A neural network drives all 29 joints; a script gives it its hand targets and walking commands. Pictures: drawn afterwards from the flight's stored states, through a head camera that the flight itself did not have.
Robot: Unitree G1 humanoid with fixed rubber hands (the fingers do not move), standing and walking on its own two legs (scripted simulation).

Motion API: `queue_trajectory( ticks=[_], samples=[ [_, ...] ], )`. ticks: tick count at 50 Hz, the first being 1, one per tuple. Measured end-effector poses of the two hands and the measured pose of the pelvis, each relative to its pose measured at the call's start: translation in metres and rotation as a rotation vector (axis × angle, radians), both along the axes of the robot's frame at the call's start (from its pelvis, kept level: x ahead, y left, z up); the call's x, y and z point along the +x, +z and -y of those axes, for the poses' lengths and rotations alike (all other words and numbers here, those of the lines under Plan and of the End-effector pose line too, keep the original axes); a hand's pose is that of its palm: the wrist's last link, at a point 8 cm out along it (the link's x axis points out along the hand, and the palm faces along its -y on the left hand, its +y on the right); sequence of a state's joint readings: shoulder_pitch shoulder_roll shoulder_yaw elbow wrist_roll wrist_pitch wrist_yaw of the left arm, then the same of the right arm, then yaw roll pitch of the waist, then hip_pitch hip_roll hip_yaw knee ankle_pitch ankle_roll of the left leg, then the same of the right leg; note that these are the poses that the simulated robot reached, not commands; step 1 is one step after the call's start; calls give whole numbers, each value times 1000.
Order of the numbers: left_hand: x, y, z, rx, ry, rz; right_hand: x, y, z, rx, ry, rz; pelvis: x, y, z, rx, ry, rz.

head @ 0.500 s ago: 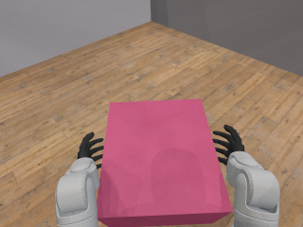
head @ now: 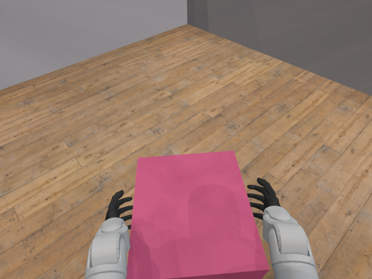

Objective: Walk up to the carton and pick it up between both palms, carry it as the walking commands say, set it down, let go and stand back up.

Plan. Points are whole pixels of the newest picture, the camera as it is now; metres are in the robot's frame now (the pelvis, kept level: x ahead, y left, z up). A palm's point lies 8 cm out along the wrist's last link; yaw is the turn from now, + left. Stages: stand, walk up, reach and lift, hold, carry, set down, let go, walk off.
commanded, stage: hold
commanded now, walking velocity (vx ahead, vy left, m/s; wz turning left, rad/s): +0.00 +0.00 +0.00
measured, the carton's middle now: (191, 218) +0.30 +0.01 -0.08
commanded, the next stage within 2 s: set down in 0.22 s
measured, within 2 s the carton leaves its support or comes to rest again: neither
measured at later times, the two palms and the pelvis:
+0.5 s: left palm (126, 201) +0.30 +0.16 +0.02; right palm (277, 191) +0.32 -0.18 +0.02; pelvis +0.02 -0.02 +0.01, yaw +0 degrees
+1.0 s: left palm (127, 205) +0.33 +0.17 -0.05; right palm (263, 198) +0.33 -0.17 -0.04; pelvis +0.03 +0.00 +0.00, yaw -1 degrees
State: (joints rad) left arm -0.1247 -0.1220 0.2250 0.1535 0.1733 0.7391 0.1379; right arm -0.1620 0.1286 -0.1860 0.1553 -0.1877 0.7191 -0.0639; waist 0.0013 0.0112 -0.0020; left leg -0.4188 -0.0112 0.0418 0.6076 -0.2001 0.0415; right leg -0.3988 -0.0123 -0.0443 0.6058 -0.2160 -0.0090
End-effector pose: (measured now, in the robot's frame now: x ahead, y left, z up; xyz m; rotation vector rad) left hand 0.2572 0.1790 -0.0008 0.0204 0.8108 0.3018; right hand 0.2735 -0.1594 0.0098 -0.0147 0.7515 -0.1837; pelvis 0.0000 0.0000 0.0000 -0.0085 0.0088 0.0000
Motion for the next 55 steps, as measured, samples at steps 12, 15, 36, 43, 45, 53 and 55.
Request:
queue_trajectory(
  ticks=[12, 15, 36, 43, 45, 53, 55],
  samples=[
    [49, 77, 17, 35, -9, 251, 46, 70, 17, -3, 6, 255, 3, 2, 7, 7, -2, 14],
    [47, 64, 21, 22, 1, 182, 47, 58, 21, 10, 4, 187, 3, 4, 11, 12, -2, 19],
    [66, 17, 22, -30, 29, 109, 57, 9, 22, 40, -47, 101, 27, 7, 18, 11, -9, -19],
    [66, -14, 12, -38, 34, 43, 58, -21, 14, 43, -28, 33, 30, 6, 12, 3, -9, -23],
    [66, -24, 11, -40, 31, 28, 57, -30, 13, 38, -26, 18, 30, 5, 10, -2, -11, -25],
    [75, -60, 4, -46, 11, 27, 66, -62, 7, 16, 2, 18, 30, -5, 1, -17, -15, -125],
    [79, -69, 3, -44, 7, 34, 69, -70, 6, 6, 6, 25, 28, -9, -1, -19, -15, -159]
  ],
)
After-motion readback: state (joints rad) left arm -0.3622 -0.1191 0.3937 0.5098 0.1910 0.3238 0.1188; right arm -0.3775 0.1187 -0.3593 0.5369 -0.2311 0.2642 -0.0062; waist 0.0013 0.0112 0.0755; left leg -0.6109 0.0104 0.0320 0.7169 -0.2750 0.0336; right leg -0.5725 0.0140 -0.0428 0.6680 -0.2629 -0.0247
